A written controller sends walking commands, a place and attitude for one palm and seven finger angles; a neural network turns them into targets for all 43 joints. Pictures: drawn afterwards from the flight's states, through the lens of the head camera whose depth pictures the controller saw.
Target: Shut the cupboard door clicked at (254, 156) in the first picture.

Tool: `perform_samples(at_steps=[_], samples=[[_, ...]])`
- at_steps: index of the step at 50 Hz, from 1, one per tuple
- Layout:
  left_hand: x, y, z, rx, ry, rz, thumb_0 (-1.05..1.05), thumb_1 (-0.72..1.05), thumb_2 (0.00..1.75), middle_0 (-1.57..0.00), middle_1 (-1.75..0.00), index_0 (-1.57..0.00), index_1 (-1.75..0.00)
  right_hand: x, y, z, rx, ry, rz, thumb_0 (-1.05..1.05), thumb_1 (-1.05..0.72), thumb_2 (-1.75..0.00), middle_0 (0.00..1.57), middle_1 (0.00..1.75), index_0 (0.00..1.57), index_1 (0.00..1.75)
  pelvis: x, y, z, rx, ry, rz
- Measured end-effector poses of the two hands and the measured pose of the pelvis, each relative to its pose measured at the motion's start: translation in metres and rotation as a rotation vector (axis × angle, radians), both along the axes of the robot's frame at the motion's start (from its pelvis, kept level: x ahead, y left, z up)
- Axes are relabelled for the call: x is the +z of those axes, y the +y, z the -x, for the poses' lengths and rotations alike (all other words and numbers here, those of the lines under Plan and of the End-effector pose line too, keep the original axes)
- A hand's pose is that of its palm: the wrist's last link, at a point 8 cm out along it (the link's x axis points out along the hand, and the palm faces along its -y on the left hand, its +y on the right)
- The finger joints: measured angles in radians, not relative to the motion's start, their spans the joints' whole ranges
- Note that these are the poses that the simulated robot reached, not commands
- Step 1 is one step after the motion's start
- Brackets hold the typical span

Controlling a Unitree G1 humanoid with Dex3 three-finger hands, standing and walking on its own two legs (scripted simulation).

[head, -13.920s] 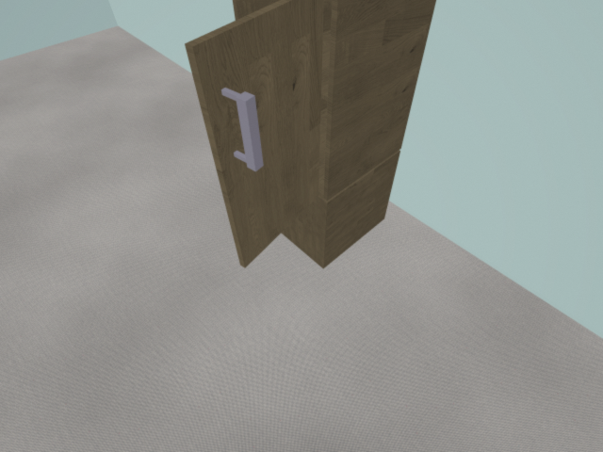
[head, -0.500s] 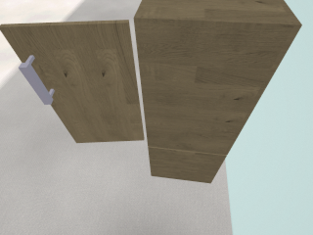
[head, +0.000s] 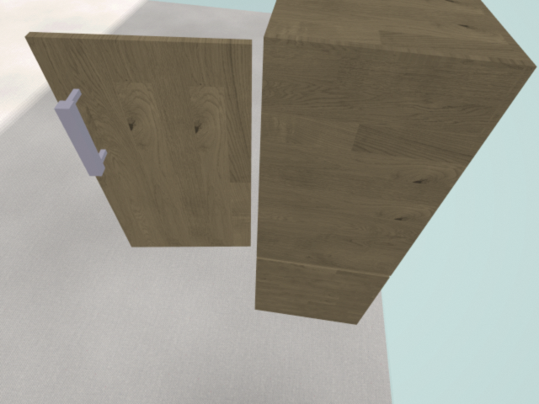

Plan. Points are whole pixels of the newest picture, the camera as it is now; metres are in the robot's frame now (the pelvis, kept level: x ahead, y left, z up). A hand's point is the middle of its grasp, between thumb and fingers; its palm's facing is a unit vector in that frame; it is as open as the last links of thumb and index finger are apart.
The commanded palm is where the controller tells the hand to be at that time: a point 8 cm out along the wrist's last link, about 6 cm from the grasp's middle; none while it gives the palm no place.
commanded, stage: look again from close up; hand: left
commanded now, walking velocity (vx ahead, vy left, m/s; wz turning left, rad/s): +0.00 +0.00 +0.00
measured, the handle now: (86, 134) +0.52 +0.39 +0.08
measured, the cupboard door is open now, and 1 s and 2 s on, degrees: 100 100 100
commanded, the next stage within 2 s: shuffle to correct the standing spot in 0.52 s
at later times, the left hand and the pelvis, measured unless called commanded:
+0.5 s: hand out of the picture -0.02 +0.17 -0.18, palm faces +0.01 -0.98 -0.21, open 7.4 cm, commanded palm none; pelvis -0.04 -0.01 -0.01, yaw +0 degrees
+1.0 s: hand out of the picture -0.05 +0.21 -0.19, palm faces +0.14 -0.97 -0.19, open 7.4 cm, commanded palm none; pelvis -0.03 +0.03 -0.01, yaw +5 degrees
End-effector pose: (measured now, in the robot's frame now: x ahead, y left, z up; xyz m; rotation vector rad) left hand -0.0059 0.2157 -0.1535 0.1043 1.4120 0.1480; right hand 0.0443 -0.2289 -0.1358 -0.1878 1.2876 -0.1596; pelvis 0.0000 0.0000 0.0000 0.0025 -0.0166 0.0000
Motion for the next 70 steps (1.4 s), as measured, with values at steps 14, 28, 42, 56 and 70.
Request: perform_samples(at_steps=[14,28,42,56,70], samples=[[0.002,0.012,-0.006,-0.046,-0.081,-0.065,0.01,0.9,0.89,-0.2,-0.3,-0.2,-0.3,-0.016,0.004,0.052,-0.023,0.039,-0.034,0.01,-0.91,-0.9,0.2,0.3,0.19,0.3,-0.009,-0.001,0.014,0.013,-0.026,0.007],[0.005,-0.003,0.03,-0.042,-0.087,-0.042,0.01,0.9,0.89,-0.2,-0.3,-0.2,-0.3,-0.013,-0.002,0.082,-0.024,0.032,-0.055,0.01,-0.92,-0.9,0.2,0.3,0.19,0.3,-0.006,-0.01,0.041,0.007,-0.03,0.0],[-0.007,-0.001,0.077,0.089,-0.027,-0.011,0.01,0.9,0.89,-0.2,-0.3,-0.2,-0.3,-0.007,-0.005,0.095,0.023,0.133,-0.018,0.01,-0.91,-0.9,0.2,0.3,0.19,0.3,-0.009,-0.002,0.043,0.07,-0.01,0.013],[0.012,0.058,0.002,0.068,-0.122,-0.045,0.01,0.91,0.9,-0.2,-0.3,-0.2,-0.3,-0.001,0.046,0.067,0.049,0.104,-0.034,0.0,-0.91,-0.9,0.2,0.3,0.19,0.3,0.0,0.038,0.014,0.094,0.02,0.002],[0.022,0.044,-0.097,0.071,-0.317,-0.08,-0.01,0.93,0.89,-0.2,-0.3,-0.2,-0.3,-0.031,0.064,0.021,0.064,0.154,-0.14,0.01,-0.91,-0.9,0.2,0.3,0.2,0.3,-0.011,0.037,-0.035,0.116,-0.018,-0.013]])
